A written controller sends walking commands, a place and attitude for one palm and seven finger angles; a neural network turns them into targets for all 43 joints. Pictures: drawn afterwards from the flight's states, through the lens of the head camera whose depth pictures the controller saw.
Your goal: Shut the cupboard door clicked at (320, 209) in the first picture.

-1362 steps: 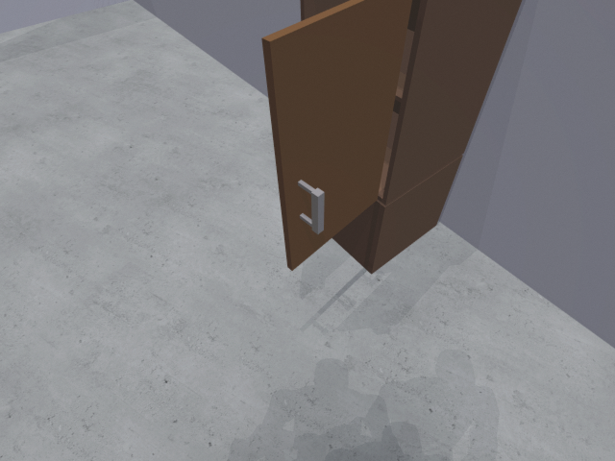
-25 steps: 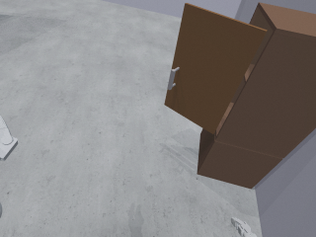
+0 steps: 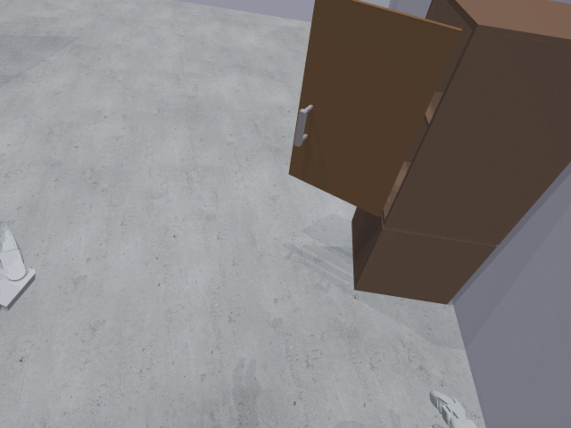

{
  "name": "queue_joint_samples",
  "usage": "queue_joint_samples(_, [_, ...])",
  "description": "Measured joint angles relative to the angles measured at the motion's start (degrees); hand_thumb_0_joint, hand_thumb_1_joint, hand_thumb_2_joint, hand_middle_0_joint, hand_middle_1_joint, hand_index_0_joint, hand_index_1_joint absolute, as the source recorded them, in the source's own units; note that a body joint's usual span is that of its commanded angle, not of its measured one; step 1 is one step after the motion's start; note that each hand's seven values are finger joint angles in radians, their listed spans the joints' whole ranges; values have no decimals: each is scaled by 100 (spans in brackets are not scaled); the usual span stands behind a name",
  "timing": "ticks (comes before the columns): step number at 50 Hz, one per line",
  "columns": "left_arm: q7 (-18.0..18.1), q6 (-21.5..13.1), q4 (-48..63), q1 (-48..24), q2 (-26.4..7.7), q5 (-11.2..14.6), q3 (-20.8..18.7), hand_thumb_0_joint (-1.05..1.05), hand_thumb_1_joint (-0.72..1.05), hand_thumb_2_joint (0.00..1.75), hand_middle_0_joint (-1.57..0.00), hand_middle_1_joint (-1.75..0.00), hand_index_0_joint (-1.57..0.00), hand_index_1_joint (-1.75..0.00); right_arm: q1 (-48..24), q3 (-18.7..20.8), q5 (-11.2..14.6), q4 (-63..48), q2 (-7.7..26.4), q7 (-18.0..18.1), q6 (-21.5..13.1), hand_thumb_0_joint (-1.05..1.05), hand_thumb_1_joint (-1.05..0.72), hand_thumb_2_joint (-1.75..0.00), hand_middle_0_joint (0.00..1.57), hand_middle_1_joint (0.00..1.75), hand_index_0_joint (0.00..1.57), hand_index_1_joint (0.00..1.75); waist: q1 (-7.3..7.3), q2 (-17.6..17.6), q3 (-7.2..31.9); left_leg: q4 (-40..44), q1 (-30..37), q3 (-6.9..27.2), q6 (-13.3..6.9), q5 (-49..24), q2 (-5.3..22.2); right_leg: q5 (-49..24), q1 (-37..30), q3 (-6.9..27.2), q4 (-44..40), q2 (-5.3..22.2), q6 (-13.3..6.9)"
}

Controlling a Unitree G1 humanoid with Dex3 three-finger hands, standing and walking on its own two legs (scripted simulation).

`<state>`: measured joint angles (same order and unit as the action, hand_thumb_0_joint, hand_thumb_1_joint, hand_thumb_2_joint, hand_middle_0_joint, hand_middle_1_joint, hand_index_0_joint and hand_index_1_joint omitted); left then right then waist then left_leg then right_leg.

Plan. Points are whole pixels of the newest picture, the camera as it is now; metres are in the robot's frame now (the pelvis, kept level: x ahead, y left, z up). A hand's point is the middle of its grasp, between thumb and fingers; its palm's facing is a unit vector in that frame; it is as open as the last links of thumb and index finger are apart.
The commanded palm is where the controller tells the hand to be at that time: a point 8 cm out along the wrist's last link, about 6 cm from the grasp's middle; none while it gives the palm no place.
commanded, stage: stop stepping back and stand still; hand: left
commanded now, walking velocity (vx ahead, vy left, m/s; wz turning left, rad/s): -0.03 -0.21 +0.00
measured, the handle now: (303, 125) +0.99 -0.06 -0.09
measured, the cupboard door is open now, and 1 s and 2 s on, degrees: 65 65 65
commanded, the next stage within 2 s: let the arm hang, fingers relaxed in 0.74 s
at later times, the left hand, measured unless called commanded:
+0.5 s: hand (85, 248) +0.25 +0.23 +0.18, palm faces +0.38 -0.80 -0.46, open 7.4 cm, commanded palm +0.19 +0.28 +0.20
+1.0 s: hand (112, 359) +0.22 +0.24 -0.03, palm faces +0.06 -0.91 -0.41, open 7.4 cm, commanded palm none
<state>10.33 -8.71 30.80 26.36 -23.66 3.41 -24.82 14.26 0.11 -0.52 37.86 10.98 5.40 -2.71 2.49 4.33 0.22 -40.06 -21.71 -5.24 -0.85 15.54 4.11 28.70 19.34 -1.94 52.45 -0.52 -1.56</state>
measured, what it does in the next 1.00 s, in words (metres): steps on the spot: right foot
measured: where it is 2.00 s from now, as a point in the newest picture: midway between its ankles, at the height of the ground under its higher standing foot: outside the picture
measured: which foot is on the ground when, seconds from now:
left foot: down 0.00-1.00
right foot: up 0.00-0.20, down 0.22-1.00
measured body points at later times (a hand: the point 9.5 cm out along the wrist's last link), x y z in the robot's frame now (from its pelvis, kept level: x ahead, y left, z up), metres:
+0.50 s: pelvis +0.04 -0.02 +0.01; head +0.04 -0.02 +0.46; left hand +0.22 +0.27 +0.21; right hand +0.19 -0.27 -0.07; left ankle +0.06 +0.11 -0.72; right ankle +0.00 -0.10 -0.72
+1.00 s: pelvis +0.03 +0.01 +0.01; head +0.03 -0.02 +0.46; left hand +0.22 +0.29 +0.00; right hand +0.19 -0.24 -0.10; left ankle +0.06 +0.11 -0.72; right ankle +0.00 -0.10 -0.72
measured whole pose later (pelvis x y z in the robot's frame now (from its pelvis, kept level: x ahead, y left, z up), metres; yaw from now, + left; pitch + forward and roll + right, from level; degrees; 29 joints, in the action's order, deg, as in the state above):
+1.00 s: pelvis +0.03 +0.01 +0.01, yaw +0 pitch +1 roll +0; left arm 0.6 1.1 -20.6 14.4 -18.1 -0.8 -3.6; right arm 7.8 -1.0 -0.9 43.6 17.0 -0.5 -0.4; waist 0.0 -4.5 1.6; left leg -34.1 -20.6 -6.1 -1.5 14.7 2.2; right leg 19.8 14.7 -6.8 33.6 2.4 -0.2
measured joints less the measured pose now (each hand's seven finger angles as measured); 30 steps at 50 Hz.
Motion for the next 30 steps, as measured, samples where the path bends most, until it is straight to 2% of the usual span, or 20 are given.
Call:
queue_joint_samples(3, [-90, -85, 170, 321, -240, -36, -168, 2, 89, 90, -20, -31, -21, -30, 54, -91, -45, -32, -229, -132, -87, 1, -91, -90, 20, 29, 20, 30, 28, -42, -104, 518, 193, -26, 3, -206, 50, -355, 271, -128, 4, -70, 67])
queue_joint_samples(8, [-115, -171, 395, 837, -365, -35, -281, 1, 89, 90, -20, -31, -21, -30, 223, -222, -35, -167, -359, -277, -88, 1, -90, -90, 21, 29, 20, 30, -96, -403, -101, 1041, 361, -68, 60, -425, 236, -726, -246, -503, -1686, -116, 157])
queue_joint_samples(11, [-116, -132, 208, 868, -428, -39, -312, 1, 89, 90, -20, -31, -21, -30, 213, -260, -9, -206, -387, -275, -75, 1, -90, -90, 21, 30, 20, 30, -146, -387, -50, 968, 285, -157, 89, -353, 121, -1150, -692, -412, -2535, -46, 121])
queue_joint_samples(13, [-127, -83, -61, 694, -298, -35, -213, 1, 89, 90, -20, -31, -21, -30, 69, -241, -4, -133, -327, -251, -73, 1, -90, -90, 21, 30, 20, 30, -145, -515, -133, 886, 270, -136, 112, -294, 139, -1448, -702, -424, -2551, -67, -2])
queue_joint_samples(19, [-93, 75, -165, 657, 41, 16, 122, 1, 89, 90, -21, -31, -21, -30, -142, -113, 112, -64, -110, -191, -43, 1, -90, -90, 21, 30, 21, 30, -83, -574, -52, 768, 270, -90, 198, -166, 149, -1054, -642, -460, -2243, -67, -116])
queue_joint_samples(23, [-69, -12, -37, 748, 39, -6, 213, 1, 89, 90, -21, -31, -22, -30, -181, -17, 132, -103, 44, -101, 11, 1, -90, -90, 21, 30, 20, 30, -50, -456, 60, 736, 340, -62, 229, -67, 101, -885, -690, -488, -2119, -18, -124])
queue_joint_samples(30, [-19, -137, -245, 644, -86, -29, 27, 1, 89, 90, -21, -31, -22, -30, -234, 83, 162, -249, 206, -25, 41, 1, -91, -90, 20, 29, 20, 30, -102, -407, 158, 825, 457, -57, 249, -26, 96, -865, -830, -493, -2252, -25, -105])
